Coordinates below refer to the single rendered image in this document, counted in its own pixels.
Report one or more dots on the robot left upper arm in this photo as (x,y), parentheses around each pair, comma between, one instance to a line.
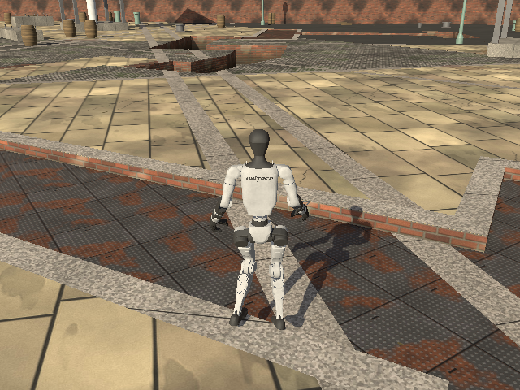
(233,172)

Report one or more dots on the robot left hand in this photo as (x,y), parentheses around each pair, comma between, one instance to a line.
(213,224)

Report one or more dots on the robot right forearm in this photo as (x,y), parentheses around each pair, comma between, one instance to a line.
(300,209)

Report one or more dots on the robot left forearm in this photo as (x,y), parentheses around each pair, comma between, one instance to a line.
(218,212)

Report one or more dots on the left robot foot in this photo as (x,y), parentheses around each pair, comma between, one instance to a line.
(235,319)

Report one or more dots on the robot torso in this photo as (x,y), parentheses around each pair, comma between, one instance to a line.
(259,194)

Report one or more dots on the robot right hand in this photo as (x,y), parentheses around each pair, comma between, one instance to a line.
(304,216)

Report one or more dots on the robot right upper arm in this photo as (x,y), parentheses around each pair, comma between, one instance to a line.
(285,172)

